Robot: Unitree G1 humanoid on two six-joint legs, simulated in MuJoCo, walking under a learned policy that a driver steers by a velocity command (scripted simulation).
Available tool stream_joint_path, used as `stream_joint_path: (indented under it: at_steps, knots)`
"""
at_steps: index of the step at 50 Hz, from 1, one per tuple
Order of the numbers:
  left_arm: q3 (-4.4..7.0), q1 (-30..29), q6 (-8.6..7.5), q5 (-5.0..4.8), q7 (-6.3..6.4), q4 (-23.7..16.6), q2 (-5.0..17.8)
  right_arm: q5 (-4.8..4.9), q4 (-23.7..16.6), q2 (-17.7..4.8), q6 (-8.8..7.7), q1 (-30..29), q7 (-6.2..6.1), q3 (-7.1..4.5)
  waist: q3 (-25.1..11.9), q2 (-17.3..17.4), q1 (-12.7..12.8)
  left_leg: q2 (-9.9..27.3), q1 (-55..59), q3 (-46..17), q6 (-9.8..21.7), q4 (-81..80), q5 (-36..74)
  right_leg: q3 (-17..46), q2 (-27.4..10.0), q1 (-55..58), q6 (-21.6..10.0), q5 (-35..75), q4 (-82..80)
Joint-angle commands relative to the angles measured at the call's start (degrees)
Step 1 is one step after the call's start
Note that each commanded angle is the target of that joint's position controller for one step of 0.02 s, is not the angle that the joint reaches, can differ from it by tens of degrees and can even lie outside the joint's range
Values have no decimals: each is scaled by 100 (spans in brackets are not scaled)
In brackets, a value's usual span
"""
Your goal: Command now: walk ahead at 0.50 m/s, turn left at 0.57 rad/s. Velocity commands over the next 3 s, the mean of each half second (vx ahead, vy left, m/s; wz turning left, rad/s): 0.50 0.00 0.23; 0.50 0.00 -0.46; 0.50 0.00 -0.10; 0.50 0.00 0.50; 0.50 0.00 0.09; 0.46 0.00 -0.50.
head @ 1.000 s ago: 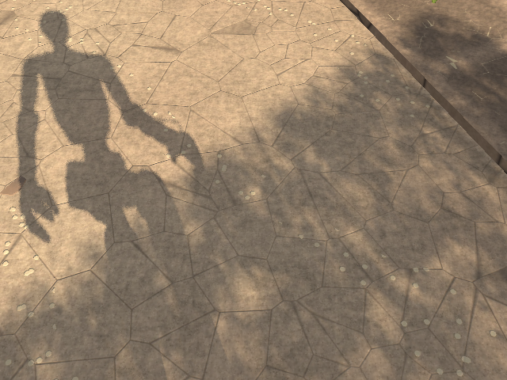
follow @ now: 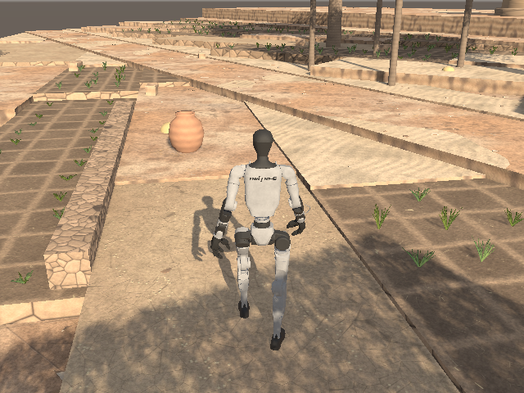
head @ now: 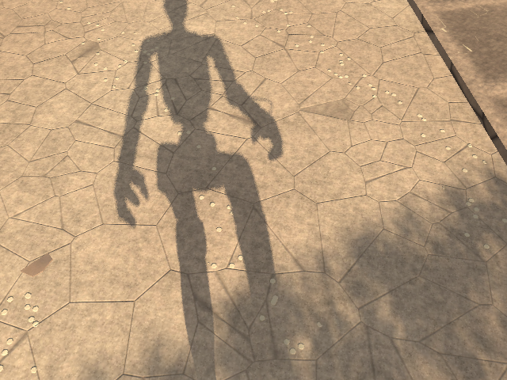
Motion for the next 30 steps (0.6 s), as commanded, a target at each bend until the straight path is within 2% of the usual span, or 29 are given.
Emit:
stream_joint_path:
  at_steps: [1,3,4,5,6,7,8,9,10,11,12,13,14,17,22,25,28,30]
  knots:
    - [201,-32,-13,0,47,-225,911,-26,-548,-226,-69,-527,14,0,295,-716,-126,-200,314,382,271,-548,-322,288,-1556,-58,-573,3766,-17]
    - [241,16,73,7,81,-155,1104,-57,-485,-343,-75,-161,-55,-60,-27,-821,-330,-596,985,597,525,-715,-921,61,-1572,189,-506,5538,974]
    - [255,26,131,3,92,-143,1184,-70,-331,-451,-113,416,-102,-127,-387,-792,-581,-832,1667,601,680,-905,-1068,-15,-1551,127,-486,5862,1909]
    - [242,-18,169,-3,92,-197,1183,-118,-15,-636,-164,1374,-182,-238,-937,-528,-1013,-921,2988,408,872,-1308,-894,-133,-1424,-499,-341,5128,3270]
    - [134,147,155,-32,45,-460,774,-152,82,-1247,-166,1961,-289,-420,-1601,328,-1107,446,4696,-1500,1301,-1529,-1890,-133,-1101,-2255,-110,2366,5128]
    - [128,-90,109,-22,-37,-869,634,61,-80,-1715,-111,1773,-326,-522,-2059,1165,-884,1701,5583,-4610,2009,-2439,-1544,653,65,-4094,182,-1312,6770]
    - [180,-836,69,32,-57,-1019,953,141,-51,-1579,-47,1846,-374,-507,-1537,238,-1134,1538,5338,-4055,1898,-2636,-932,1442,-214,-4735,133,-841,6859]
    - [118,-927,4,-45,-76,-1044,790,165,37,-1299,-59,1584,-428,-432,-808,39,-896,1409,4571,-3227,1776,-2623,-293,1448,-471,-4733,84,-315,6492]
    - [85,-670,-11,-54,-73,-864,693,151,70,-897,-103,1317,-450,-310,-408,-256,-555,1126,3772,-2552,1470,-2704,476,1422,-692,-4277,46,-70,5846]
    - [74,-509,71,30,-80,-779,641,160,77,-673,-169,1104,-462,-223,-273,-241,-325,867,3241,-2091,1289,-2787,986,1439,-791,-3828,64,-53,5484]
    - [52,-227,186,102,-104,-620,579,153,71,-514,-240,969,-449,-155,-330,-175,-177,719,2935,-1741,1181,-2914,1238,1413,-824,-3410,77,6,5290]
    - [53,-126,277,129,-136,-543,547,154,127,-473,-332,1046,-421,-127,-376,-112,-152,652,2796,-1564,1163,-3003,1555,1331,-779,-3220,81,69,5221]
    - [62,-127,329,109,-169,-520,526,165,220,-528,-397,1151,-401,-134,-344,-80,-132,600,2747,-1385,1131,-3111,1678,1295,-763,-3232,76,210,5102]
    - [78,-733,388,38,-225,-632,501,153,429,-656,-481,1469,-382,-156,13,-23,-307,559,2888,-1041,912,-3458,1482,1313,-799,-3834,46,915,4589]
    - [75,-1502,352,-26,-260,-772,430,124,622,-584,-553,1747,-430,-92,266,41,-561,563,3451,-449,572,-3621,1529,1552,-449,-4319,-67,1798,3560]
    - [29,-1925,325,15,-302,-887,367,110,752,-517,-579,1867,-503,-42,405,31,-666,661,3814,-145,497,-3659,1910,1291,-311,-4322,-153,2010,2898]
    - [-31,-2273,300,49,-348,-1051,271,89,944,-515,-560,2076,-592,-3,467,20,-744,791,4314,110,426,-3386,2826,910,-168,-4173,-324,1748,2278]
    - [-11,-2057,304,41,-331,-1036,327,62,1000,-672,-544,2004,-650,-14,237,185,-571,848,4544,307,308,-2733,4601,616,141,-3610,-543,1216,2069]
